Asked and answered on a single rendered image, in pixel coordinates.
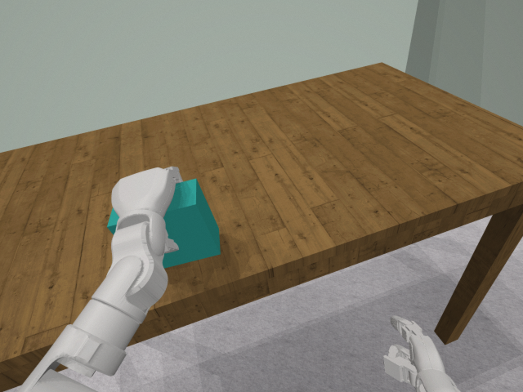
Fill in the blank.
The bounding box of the robot left upper arm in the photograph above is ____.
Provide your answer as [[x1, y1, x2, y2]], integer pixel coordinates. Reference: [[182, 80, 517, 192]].
[[30, 369, 98, 392]]

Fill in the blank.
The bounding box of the sponge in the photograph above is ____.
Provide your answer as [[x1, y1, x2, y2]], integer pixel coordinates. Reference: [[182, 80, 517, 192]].
[[107, 179, 221, 269]]

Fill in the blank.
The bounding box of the right robot forearm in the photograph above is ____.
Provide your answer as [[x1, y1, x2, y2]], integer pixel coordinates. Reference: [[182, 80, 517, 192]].
[[415, 369, 461, 392]]

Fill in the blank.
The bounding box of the table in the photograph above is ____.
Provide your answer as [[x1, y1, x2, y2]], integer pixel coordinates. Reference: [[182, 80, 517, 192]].
[[0, 62, 523, 392]]

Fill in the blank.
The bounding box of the robot left hand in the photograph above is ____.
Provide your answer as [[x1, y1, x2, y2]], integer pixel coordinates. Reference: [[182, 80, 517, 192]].
[[111, 167, 183, 253]]

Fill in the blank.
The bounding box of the robot right hand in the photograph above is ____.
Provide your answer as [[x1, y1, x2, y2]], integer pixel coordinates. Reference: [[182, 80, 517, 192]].
[[383, 315, 445, 389]]

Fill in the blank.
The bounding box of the left robot forearm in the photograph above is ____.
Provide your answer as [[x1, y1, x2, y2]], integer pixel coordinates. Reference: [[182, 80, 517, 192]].
[[16, 209, 168, 392]]

